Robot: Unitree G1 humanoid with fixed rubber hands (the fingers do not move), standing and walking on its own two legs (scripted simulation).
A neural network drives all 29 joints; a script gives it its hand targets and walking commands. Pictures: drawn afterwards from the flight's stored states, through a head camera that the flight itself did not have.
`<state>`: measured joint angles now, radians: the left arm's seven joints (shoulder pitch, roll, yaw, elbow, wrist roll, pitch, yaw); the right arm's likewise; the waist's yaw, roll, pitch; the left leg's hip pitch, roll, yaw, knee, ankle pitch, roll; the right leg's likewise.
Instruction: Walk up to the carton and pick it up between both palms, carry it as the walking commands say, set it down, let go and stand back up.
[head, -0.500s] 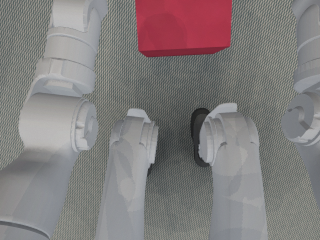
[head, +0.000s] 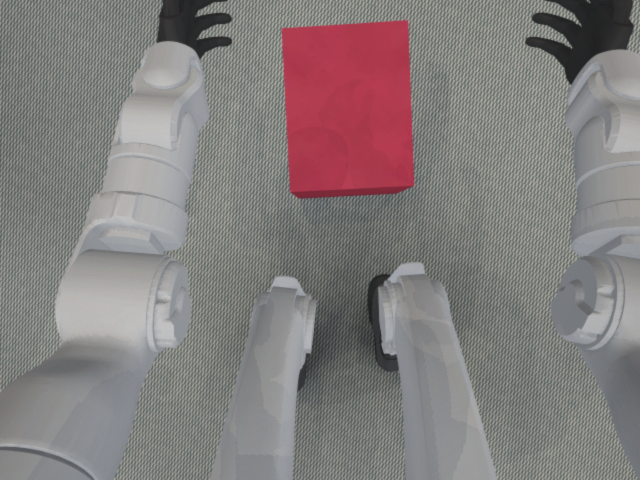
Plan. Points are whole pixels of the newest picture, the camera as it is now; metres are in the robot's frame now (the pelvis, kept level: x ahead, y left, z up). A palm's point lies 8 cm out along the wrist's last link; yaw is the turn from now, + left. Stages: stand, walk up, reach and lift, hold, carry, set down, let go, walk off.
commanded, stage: set down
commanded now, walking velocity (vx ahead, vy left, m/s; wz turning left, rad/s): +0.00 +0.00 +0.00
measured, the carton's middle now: (346, 121) +0.55 -0.04 -0.44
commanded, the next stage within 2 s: let go in 0.52 s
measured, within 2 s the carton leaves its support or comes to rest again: neither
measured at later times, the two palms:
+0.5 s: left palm out of the picture +0.55 +0.13 +0.06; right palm out of the picture +0.50 -0.27 +0.04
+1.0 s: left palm out of the picture +0.43 +0.19 +0.11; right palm out of the picture +0.37 -0.28 +0.11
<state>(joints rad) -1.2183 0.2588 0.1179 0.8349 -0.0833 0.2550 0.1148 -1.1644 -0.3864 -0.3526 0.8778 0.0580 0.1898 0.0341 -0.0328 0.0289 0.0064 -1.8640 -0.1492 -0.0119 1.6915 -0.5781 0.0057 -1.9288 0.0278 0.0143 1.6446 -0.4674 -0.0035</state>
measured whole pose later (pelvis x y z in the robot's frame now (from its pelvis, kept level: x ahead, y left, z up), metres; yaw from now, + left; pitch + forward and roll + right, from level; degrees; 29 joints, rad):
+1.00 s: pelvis +0.06 +0.00 +0.19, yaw -1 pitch +28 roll +0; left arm -0.45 0.19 0.12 0.67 -0.04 0.14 0.04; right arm -0.33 -0.29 -0.19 0.60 -0.02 0.10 0.13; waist -0.03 0.03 -0.11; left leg -0.99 -0.10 -0.07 0.88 -0.37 0.01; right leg -1.04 0.03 0.02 0.85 -0.29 0.00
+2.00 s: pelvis +0.08 -0.01 +0.24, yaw -1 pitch -4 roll -1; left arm 0.16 0.20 0.07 0.54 -0.02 0.09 0.00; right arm 0.23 -0.26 -0.09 0.50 -0.01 0.11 0.01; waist -0.03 0.03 0.08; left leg -0.17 -0.06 -0.07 0.58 -0.35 0.02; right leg -0.23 0.05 0.02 0.56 -0.27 -0.01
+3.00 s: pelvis +0.10 -0.02 +0.24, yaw -1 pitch -1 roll +0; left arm 0.16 0.22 0.07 0.69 -0.02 0.02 0.02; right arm 0.23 -0.27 -0.09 0.75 -0.01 -0.01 -0.03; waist -0.03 0.03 0.00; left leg -0.17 -0.06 -0.07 0.55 -0.35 0.02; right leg -0.24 0.05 0.02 0.56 -0.29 -0.03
